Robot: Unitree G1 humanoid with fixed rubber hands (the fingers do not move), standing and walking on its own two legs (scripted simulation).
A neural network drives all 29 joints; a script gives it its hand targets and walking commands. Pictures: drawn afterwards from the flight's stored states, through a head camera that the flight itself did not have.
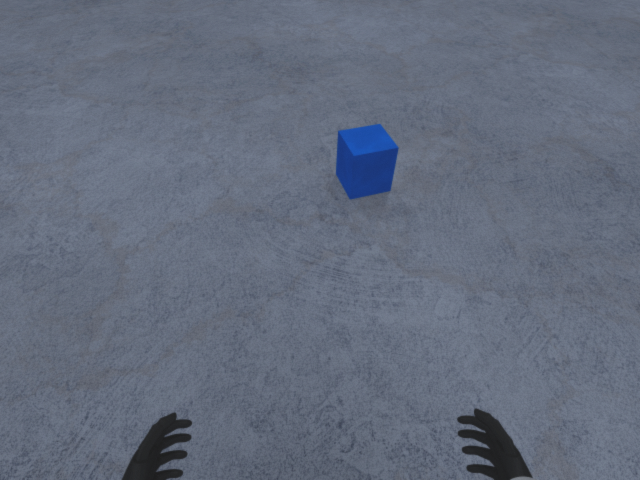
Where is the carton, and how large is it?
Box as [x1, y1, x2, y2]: [336, 124, 398, 198]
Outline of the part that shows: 380,124 338,131 336,174 349,198 390,190 398,147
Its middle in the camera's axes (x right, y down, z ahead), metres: +0.20 -0.35 +1.84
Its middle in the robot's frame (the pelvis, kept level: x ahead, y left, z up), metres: +1.54 -0.23 -0.64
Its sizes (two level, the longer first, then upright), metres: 0.210 0.200 0.250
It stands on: the floor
